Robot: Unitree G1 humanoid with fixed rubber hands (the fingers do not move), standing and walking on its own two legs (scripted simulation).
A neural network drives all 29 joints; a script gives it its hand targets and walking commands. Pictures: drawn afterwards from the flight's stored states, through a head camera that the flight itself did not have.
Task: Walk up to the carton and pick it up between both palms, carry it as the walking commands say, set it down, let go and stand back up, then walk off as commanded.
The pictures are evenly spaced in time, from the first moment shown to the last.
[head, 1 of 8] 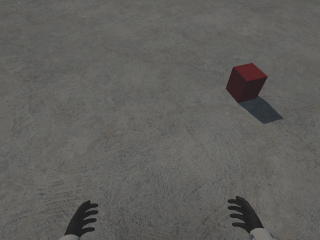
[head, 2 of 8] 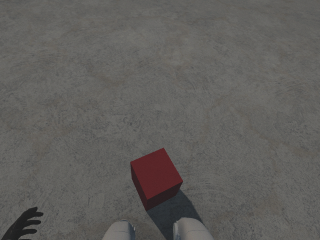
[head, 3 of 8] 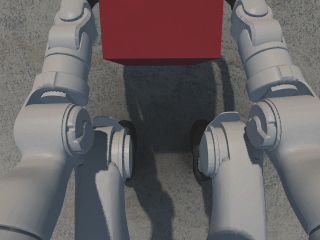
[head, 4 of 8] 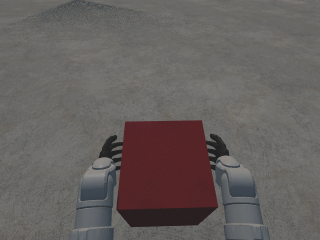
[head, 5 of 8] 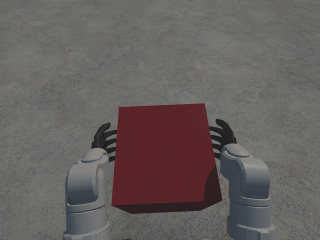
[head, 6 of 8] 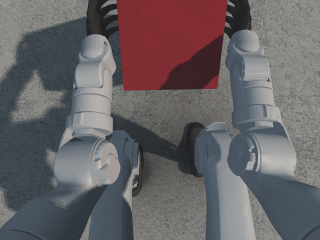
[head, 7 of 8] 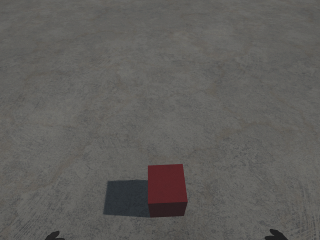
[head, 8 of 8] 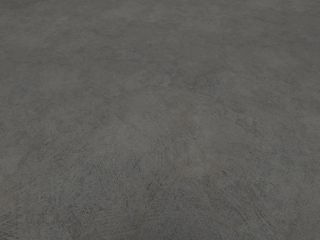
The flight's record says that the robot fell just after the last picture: no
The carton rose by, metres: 0.67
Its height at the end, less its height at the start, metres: +0.00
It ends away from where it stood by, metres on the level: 0.75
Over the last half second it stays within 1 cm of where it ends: yes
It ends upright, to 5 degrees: yes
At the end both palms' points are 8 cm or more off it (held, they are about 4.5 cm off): yes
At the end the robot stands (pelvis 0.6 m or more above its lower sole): yes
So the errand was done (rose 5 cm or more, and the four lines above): yes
